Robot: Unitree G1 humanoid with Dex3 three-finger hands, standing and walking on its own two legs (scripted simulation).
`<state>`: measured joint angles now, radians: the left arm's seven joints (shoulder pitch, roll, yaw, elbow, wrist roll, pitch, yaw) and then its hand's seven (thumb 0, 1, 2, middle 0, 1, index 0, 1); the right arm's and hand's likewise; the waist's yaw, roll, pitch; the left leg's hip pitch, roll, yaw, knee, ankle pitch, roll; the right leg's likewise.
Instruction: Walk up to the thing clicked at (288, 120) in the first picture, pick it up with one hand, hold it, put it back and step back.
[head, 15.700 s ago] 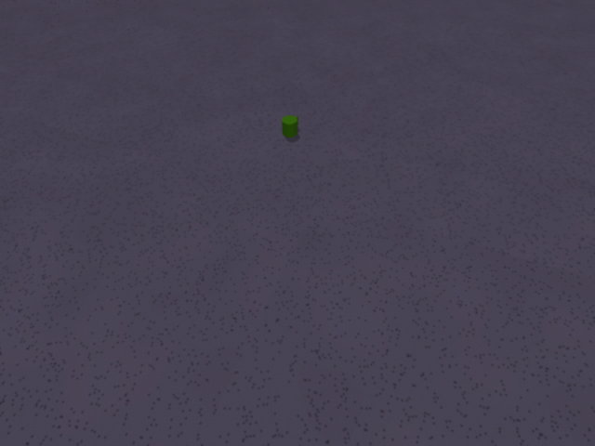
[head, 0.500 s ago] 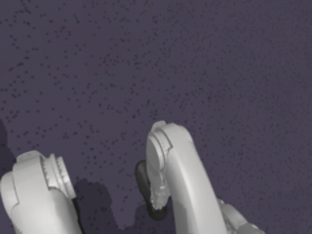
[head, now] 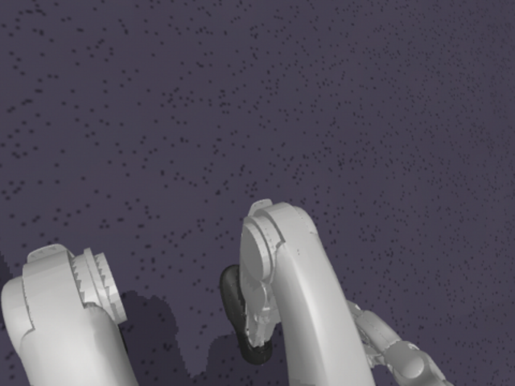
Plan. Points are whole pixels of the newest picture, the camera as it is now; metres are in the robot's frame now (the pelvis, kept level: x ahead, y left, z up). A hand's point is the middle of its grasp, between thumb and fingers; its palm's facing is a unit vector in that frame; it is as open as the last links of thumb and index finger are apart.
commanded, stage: rest palm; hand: left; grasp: from above
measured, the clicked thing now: out of the picture +0.43 +0.39 -0.25
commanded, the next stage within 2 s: close in 0.32 s
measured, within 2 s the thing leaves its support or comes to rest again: neither
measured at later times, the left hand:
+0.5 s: hand out of the picture +0.40 +0.39 -0.23, palm faces -0.42 -0.16 -0.89, open 14.3 cm
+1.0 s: hand out of the picture +0.40 +0.39 -0.23, palm faces -0.43 -0.17 -0.89, open 13.5 cm
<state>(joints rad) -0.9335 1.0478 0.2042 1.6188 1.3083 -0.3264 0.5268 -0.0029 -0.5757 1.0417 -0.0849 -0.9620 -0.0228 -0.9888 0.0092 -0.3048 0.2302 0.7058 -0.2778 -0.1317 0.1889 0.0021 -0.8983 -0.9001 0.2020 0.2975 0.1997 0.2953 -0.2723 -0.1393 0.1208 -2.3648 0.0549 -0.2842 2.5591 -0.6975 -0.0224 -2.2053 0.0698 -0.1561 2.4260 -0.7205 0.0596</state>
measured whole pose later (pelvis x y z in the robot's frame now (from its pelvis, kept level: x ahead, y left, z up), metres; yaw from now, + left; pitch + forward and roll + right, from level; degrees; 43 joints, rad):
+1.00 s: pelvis +0.00 +0.00 +0.00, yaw -1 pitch +25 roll -14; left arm -0.93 1.08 0.19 1.64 1.29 -0.32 0.53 0.00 -0.42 0.97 -0.16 -0.96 -0.14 -0.98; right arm 0.02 -0.32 0.27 0.69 -0.28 -0.17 0.20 0.00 -0.89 -0.90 0.20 0.30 0.20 0.30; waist -0.29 -0.16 0.15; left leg -2.36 0.06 -0.30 2.58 -0.69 -0.02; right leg -2.20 0.08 -0.17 2.43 -0.70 0.07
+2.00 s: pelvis -0.01 +0.00 +0.00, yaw -1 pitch +25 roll -14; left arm -0.95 1.09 0.18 1.63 1.29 -0.32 0.53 0.00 -0.11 0.71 -0.59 -0.81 -0.46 -0.82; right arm 0.03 -0.33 0.27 0.69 -0.27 -0.17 0.20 0.00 -0.90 -0.90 0.20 0.30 0.20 0.30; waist -0.29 -0.15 0.15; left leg -2.36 0.05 -0.30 2.57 -0.69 -0.02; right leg -2.20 0.08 -0.17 2.42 -0.70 0.07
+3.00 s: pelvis -0.01 +0.00 +0.04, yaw +4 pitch +31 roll -11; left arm -0.87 0.89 0.16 1.23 1.21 -0.27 0.20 0.00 -0.13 0.68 -0.65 -0.77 -0.53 -0.78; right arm 0.12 -0.30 0.11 0.67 -0.13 0.00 0.15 0.00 -0.90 -0.90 0.20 0.30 0.20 0.30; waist -0.19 -0.02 0.01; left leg -2.32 0.04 -0.20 2.40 -0.63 0.00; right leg -2.17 0.03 -0.11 2.31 -0.69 0.05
